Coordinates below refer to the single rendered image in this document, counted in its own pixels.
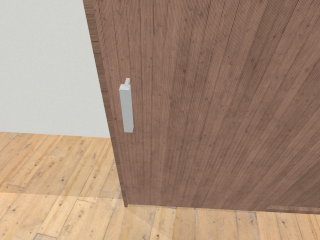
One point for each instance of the handle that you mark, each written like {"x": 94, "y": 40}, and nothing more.
{"x": 126, "y": 106}

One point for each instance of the wardrobe door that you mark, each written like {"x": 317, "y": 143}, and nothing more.
{"x": 225, "y": 98}
{"x": 304, "y": 192}

